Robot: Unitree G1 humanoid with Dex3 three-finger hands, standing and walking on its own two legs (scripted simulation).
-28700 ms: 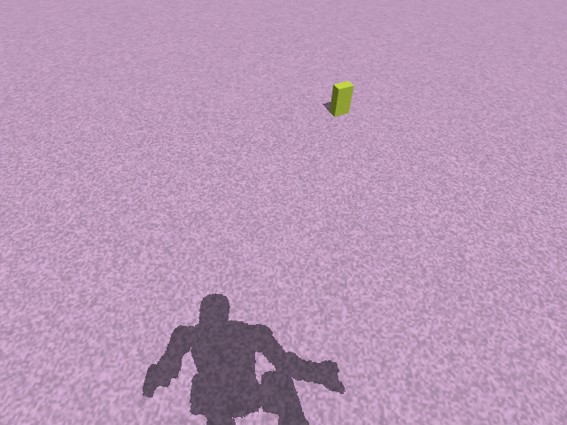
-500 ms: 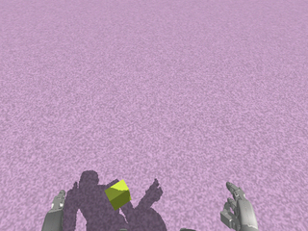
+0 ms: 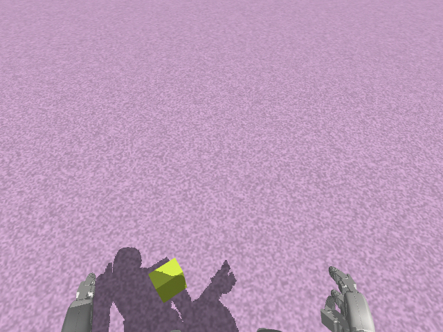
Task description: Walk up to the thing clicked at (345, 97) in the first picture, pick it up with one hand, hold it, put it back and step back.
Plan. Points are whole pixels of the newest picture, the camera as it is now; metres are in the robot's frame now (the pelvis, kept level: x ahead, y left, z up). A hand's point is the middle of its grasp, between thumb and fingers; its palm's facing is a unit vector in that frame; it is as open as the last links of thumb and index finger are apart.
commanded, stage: home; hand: left
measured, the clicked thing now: (169, 281) +0.41 +0.18 -0.63
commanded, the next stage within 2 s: stand in 1.06 s
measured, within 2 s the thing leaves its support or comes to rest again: neither
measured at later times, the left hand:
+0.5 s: hand (113, 327) +0.16 +0.18 -0.06, palm faces +0.10 -0.95 -0.28, open 17.7 cm
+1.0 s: hand (111, 320) +0.17 +0.19 -0.06, palm faces +0.10 -0.95 -0.28, open 17.6 cm
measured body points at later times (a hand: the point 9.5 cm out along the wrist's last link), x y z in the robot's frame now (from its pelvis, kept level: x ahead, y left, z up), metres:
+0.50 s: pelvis -0.01 +0.00 +0.00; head +0.01 +0.01 +0.45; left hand +0.15 +0.23 -0.04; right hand +0.15 -0.24 -0.07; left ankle +0.01 +0.13 -0.69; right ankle +0.01 -0.12 -0.69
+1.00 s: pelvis +0.00 +0.01 +0.00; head +0.02 +0.01 +0.45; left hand +0.16 +0.24 -0.04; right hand +0.16 -0.23 -0.07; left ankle +0.01 +0.13 -0.69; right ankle +0.01 -0.12 -0.69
